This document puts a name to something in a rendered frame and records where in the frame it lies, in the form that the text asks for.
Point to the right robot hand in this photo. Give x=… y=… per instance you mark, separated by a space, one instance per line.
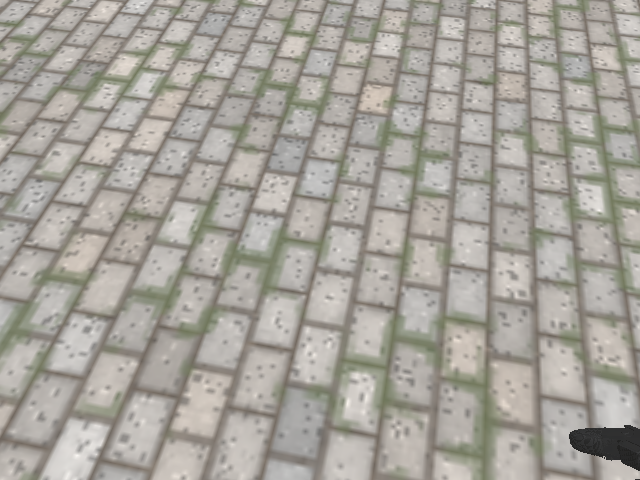
x=613 y=443

